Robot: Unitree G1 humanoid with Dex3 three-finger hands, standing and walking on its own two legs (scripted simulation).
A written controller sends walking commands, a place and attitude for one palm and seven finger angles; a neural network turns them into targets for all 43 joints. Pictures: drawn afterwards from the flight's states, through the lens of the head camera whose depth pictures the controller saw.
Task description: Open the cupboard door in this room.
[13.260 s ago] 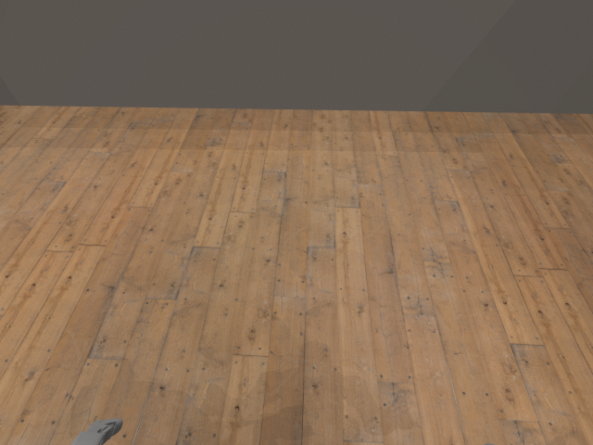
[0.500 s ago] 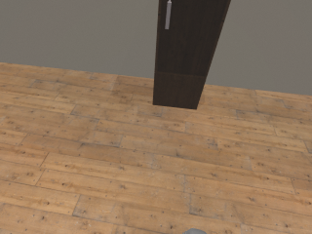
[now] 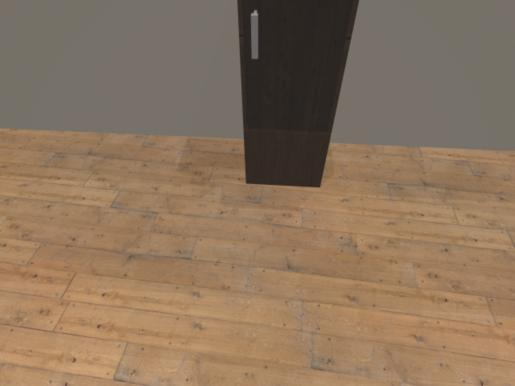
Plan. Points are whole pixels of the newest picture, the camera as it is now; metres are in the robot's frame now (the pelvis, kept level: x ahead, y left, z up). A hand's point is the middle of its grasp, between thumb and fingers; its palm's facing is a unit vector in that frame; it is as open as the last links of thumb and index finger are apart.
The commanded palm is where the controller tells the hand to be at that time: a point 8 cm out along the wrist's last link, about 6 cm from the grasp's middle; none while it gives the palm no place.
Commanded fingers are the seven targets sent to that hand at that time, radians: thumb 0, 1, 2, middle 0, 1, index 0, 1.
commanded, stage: stand and wait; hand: left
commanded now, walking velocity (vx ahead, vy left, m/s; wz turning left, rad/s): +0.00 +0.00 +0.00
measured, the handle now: (255, 34) +1.20 +0.07 +0.04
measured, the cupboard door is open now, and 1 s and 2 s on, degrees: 0 0 0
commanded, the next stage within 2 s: look at it before walking up in 0.16 s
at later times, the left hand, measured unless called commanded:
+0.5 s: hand out of the picture -0.04 +0.13 -0.18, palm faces +0.05 -0.99 -0.15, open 7.4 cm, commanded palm none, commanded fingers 0.00 0.90 0.90 -0.20 -0.30 -0.20 -0.30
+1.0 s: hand out of the picture -0.02 +0.16 -0.18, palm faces +0.02 -0.98 -0.17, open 7.3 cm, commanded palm none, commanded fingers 0.00 0.90 0.90 -0.20 -0.30 -0.20 -0.30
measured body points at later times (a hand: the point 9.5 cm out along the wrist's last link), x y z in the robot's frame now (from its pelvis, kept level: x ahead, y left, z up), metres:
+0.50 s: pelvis -0.01 -0.01 +0.00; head -0.01 -0.02 +0.45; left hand -0.04 +0.19 -0.16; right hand -0.03 -0.21 -0.17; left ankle -0.03 +0.11 -0.74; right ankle +0.01 -0.09 -0.74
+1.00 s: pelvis +0.00 +0.00 +0.00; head +0.00 +0.00 +0.45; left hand -0.02 +0.22 -0.16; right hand -0.04 -0.20 -0.17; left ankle -0.03 +0.11 -0.74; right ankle +0.01 -0.09 -0.74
